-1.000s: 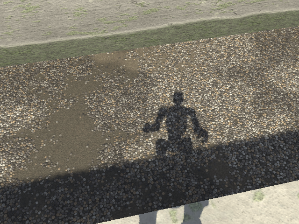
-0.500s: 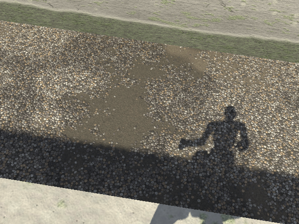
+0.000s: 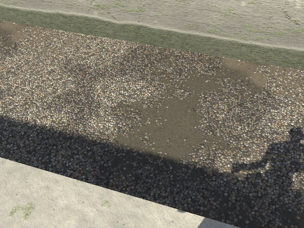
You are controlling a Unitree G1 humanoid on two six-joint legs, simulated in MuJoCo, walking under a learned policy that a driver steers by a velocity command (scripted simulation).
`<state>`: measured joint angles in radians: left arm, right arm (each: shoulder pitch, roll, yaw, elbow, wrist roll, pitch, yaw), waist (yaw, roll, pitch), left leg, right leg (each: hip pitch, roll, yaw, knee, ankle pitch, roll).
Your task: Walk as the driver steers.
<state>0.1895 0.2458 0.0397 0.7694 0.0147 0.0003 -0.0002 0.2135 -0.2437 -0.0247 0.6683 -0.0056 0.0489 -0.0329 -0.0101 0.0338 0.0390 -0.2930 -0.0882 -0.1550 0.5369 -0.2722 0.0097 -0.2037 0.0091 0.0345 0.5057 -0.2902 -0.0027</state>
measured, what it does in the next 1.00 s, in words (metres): walks ahead, turning right: right foot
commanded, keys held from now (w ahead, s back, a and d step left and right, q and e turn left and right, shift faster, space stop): no key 0.02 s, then w+e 0.94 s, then w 0.04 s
